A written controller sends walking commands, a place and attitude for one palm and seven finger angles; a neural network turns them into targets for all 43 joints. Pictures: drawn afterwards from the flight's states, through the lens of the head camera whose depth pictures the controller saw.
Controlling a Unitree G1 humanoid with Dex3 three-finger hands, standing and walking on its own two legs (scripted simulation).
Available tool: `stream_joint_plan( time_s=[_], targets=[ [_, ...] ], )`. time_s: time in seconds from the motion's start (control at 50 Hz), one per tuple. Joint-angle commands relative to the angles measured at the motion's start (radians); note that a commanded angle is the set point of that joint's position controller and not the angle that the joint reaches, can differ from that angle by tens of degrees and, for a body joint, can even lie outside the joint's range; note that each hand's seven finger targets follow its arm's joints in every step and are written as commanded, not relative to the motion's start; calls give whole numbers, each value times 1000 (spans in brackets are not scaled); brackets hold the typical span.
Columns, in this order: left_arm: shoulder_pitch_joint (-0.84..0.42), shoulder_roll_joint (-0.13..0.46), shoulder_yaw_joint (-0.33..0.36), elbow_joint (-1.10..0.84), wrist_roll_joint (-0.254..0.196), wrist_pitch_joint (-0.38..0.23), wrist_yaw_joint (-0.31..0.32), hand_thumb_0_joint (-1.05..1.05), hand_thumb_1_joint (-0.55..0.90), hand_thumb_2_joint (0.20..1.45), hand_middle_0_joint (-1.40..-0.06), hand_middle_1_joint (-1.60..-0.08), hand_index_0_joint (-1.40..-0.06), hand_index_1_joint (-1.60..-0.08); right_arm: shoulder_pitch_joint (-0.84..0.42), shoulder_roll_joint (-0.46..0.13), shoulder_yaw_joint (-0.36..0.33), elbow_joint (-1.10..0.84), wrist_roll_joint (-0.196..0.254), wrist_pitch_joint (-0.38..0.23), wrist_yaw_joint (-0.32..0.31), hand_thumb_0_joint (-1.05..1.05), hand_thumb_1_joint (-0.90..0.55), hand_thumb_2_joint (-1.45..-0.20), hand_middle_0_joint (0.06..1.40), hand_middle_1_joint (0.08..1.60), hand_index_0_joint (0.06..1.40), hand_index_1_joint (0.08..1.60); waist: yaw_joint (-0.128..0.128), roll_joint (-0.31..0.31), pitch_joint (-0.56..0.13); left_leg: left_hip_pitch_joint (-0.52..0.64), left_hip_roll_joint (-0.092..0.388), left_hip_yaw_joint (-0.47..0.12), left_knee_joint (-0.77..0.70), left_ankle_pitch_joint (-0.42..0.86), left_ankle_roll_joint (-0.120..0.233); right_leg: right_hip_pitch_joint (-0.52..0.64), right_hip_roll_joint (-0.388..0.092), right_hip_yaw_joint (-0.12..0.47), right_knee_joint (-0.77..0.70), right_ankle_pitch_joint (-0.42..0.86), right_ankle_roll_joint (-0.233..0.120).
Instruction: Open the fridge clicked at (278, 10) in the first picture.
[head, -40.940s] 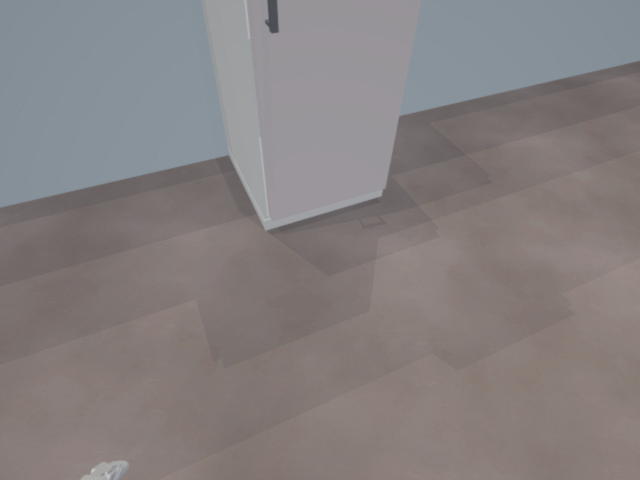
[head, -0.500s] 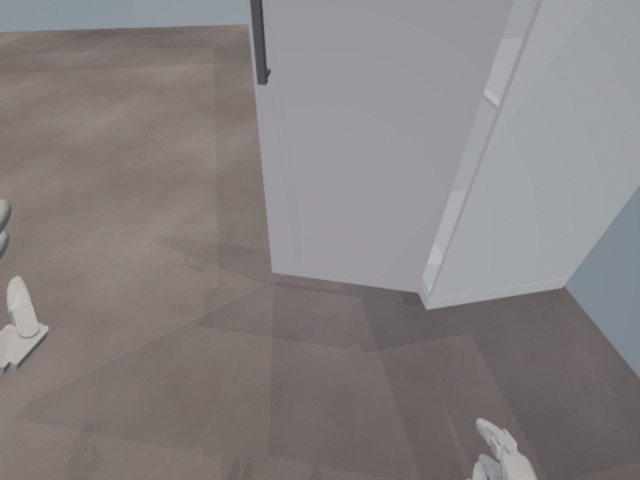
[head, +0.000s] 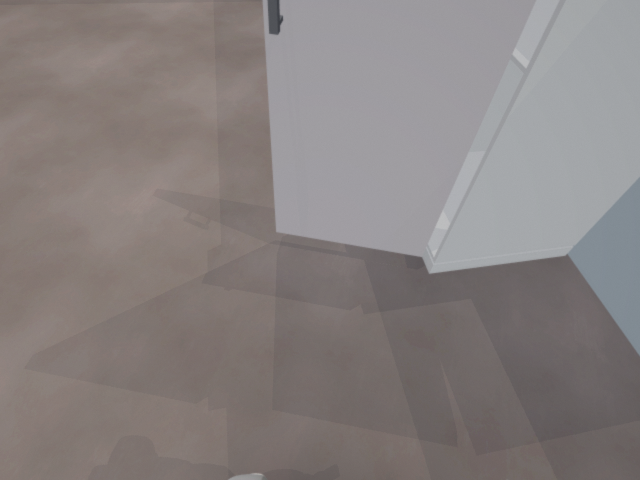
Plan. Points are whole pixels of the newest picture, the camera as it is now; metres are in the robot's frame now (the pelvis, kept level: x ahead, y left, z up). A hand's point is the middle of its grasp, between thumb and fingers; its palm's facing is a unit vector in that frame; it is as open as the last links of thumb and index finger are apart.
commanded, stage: let the arm hang, fingers relaxed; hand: left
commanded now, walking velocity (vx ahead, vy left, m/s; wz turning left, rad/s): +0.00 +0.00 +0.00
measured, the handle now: out of the picture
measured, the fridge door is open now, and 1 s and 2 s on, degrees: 70 70 70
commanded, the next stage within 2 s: look to check the result in 0.76 s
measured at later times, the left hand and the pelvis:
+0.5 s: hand out of the picture +0.11 +0.28 -0.13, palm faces -0.06 -0.91 -0.41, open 7.4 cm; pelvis +0.02 +0.01 +0.01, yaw -1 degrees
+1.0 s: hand (147, 472) +0.15 +0.23 -0.14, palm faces -0.10 -0.94 -0.33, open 7.4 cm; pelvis +0.06 -0.01 +0.02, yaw -2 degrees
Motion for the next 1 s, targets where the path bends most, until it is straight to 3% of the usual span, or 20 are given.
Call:
stream_joint_plan(
  time_s=[0.0, 0.02, 0.06, 0.14, 0.18, 0.28, 0.44, 0.68, 0.82, 0.98],
  targets=[
    [-62, 269, 82, -16, 4, -57, 13, 0, 900, 900, -200, -300, -200, -300, -59, -176, -49, -21, 3, -17, -10, 0, -900, -900, 200, 300, 200, 300, 18, 156, -76, 64, 87, -135, -219, -250, 6, -32, -64, 97, -228, -195, -77],
    [-52, 267, 88, 7, 5, -58, 14, 0, 900, 900, -200, -300, -200, -300, -55, -179, -54, -8, 1, -14, -12, 0, -900, -900, 200, 300, 200, 300, 21, 169, -81, 72, 88, -137, -222, -262, 8, -33, -61, 100, -239, -205, -81],
    [-51, 276, 91, 46, 5, -62, 13, 0, 900, 900, -200, -300, -200, -300, -38, -197, -60, 16, 4, -17, -16, 0, -900, -900, 200, 300, 200, 300, 19, 128, -117, 110, 97, -140, -220, -239, 11, -17, -62, 99, -252, -186, -84],
    [-65, 283, 90, 106, 2, -69, 13, 0, 900, 900, -200, -300, -200, -300, -21, -211, -68, 65, 9, -23, -22, 0, -900, -900, 200, 300, 200, 300, 13, 50, -125, 159, 103, -139, -198, -159, 12, -17, -75, 111, -283, -140, -89],
    [-80, 289, 92, 126, 2, -65, 13, 0, 900, 900, -200, -300, -200, -300, -23, -217, -68, 88, 6, -24, -22, 0, -900, -900, 200, 300, 200, 300, 15, 75, -90, 138, 114, -151, -234, -207, 13, -22, -72, 97, -283, -164, -83],
    [-96, 311, 88, 173, 1, -68, 13, 0, 900, 900, -200, -300, -200, -300, -41, -238, -67, 127, 7, -30, -20, 0, -900, -900, 200, 300, 200, 300, 24, 29, -83, 136, 125, -159, -259, -163, 14, 22, -75, 95, -279, -81, -78],
    [-148, 345, 81, 201, -1, -78, 17, 0, 900, 900, -200, -300, -200, -300, -86, -258, -55, 167, 12, -46, -13, 0, -900, -900, 200, 300, 200, 300, 29, 31, -127, 201, 135, -141, -271, 44, 12, 93, -92, 82, -259, 120, -64],
    [-208, 342, 78, 192, -2, -88, 24, 0, 900, 900, -200, -300, -200, -300, -127, -248, -45, 190, 12, -53, -12, 0, -900, -900, 200, 300, 200, 300, 26, 35, -157, 272, 132, -99, -264, 265, 0, 153, -107, 82, -261, 287, -56],
    [-206, 332, 79, 189, -2, -87, 24, 0, 900, 900, -200, -300, -200, -300, -128, -246, -42, 193, 12, -52, -15, 0, -900, -900, 200, 300, 200, 300, 25, 57, -154, 288, 132, -88, -270, 256, -5, 164, -106, 85, -278, 282, -57],
    [-188, 330, 81, 196, -4, -90, 26, 0, 900, 900, -200, -300, -200, -300, -115, -244, -44, 194, 14, -51, -21, 0, -900, -900, 200, 300, 200, 300, 22, 37, -183, 329, 137, -77, -250, 304, -6, 184, -111, 87, -281, 366, -62]
  ],
)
